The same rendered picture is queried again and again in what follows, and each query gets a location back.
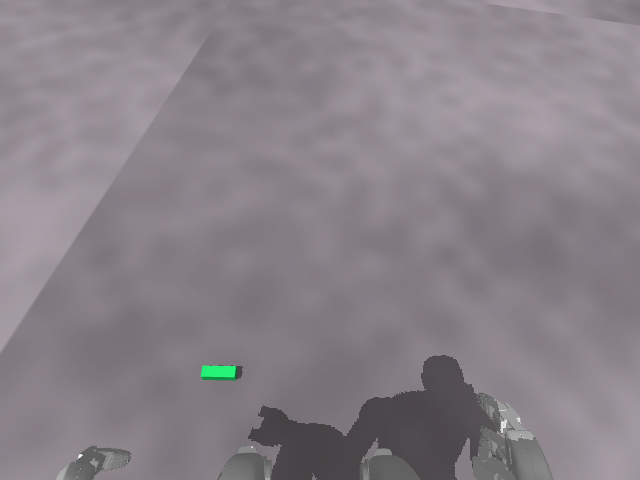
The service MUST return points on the small box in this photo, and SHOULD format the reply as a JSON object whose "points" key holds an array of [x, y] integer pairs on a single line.
{"points": [[219, 373]]}

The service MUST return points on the right robot hand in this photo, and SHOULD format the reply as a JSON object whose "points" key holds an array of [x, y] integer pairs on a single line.
{"points": [[518, 456]]}

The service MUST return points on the left robot hand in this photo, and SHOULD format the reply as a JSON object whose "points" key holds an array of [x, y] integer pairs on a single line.
{"points": [[94, 460]]}

